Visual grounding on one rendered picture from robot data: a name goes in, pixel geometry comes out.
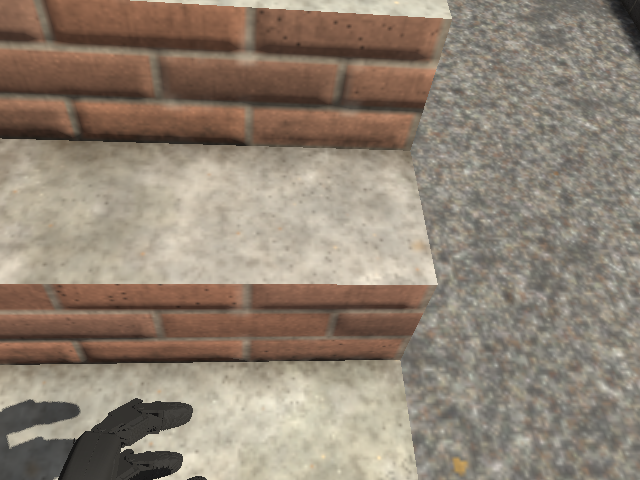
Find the left robot hand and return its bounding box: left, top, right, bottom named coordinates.
left=58, top=398, right=207, bottom=480

